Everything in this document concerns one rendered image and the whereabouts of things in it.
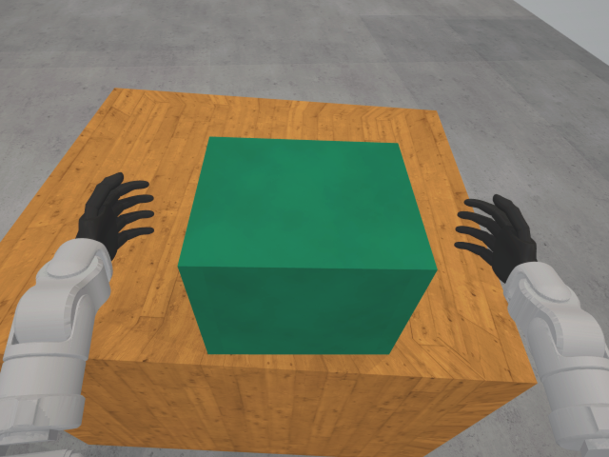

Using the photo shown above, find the pedestal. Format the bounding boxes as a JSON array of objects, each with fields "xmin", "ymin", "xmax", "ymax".
[{"xmin": 0, "ymin": 88, "xmax": 538, "ymax": 457}]

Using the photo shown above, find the left robot hand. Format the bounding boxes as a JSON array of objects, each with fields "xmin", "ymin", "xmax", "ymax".
[{"xmin": 75, "ymin": 172, "xmax": 154, "ymax": 261}]

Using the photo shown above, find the right robot forearm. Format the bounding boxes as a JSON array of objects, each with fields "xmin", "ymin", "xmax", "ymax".
[{"xmin": 503, "ymin": 262, "xmax": 609, "ymax": 457}]

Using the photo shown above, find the left robot forearm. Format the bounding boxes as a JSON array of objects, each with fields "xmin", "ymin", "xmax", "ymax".
[{"xmin": 0, "ymin": 238, "xmax": 113, "ymax": 456}]

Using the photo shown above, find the carton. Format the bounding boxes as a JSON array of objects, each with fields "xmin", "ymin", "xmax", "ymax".
[{"xmin": 177, "ymin": 136, "xmax": 438, "ymax": 354}]

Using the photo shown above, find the right robot hand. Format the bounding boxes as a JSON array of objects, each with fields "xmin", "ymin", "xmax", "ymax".
[{"xmin": 454, "ymin": 194, "xmax": 538, "ymax": 283}]

